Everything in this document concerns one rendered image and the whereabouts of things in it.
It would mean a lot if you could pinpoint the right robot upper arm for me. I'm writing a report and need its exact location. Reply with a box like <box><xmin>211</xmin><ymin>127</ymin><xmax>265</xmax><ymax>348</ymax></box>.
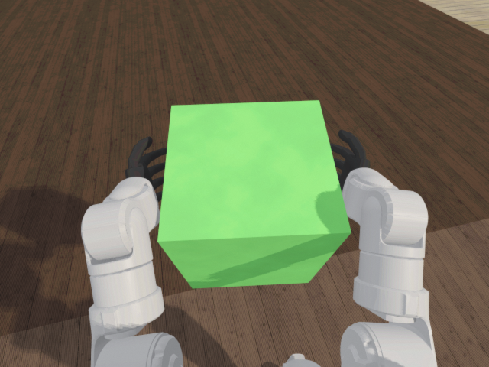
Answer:
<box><xmin>340</xmin><ymin>322</ymin><xmax>436</xmax><ymax>367</ymax></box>

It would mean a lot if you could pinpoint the robot right shin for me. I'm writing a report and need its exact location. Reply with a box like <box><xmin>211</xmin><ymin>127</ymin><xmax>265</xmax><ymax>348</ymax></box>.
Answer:
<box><xmin>286</xmin><ymin>354</ymin><xmax>305</xmax><ymax>364</ymax></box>

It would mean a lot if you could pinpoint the carton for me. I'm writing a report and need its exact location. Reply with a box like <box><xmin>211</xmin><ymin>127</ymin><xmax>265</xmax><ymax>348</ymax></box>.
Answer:
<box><xmin>157</xmin><ymin>100</ymin><xmax>351</xmax><ymax>289</ymax></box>

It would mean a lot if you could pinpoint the left robot forearm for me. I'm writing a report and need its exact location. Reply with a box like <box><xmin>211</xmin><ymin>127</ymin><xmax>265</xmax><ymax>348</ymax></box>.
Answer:
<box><xmin>81</xmin><ymin>177</ymin><xmax>164</xmax><ymax>367</ymax></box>

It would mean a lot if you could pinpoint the left robot upper arm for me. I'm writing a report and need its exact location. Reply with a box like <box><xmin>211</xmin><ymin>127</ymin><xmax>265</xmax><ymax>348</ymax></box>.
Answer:
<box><xmin>95</xmin><ymin>332</ymin><xmax>183</xmax><ymax>367</ymax></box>

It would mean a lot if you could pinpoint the left robot hand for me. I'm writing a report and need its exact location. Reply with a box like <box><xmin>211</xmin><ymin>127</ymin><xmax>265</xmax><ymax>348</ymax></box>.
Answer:
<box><xmin>125</xmin><ymin>136</ymin><xmax>167</xmax><ymax>202</ymax></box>

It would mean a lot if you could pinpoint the right robot forearm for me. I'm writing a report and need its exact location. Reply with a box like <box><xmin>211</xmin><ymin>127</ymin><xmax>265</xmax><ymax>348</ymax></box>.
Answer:
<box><xmin>342</xmin><ymin>167</ymin><xmax>437</xmax><ymax>367</ymax></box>

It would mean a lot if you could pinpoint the right robot hand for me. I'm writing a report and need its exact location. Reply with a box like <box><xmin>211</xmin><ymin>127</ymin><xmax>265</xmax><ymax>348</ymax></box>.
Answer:
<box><xmin>330</xmin><ymin>130</ymin><xmax>370</xmax><ymax>191</ymax></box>

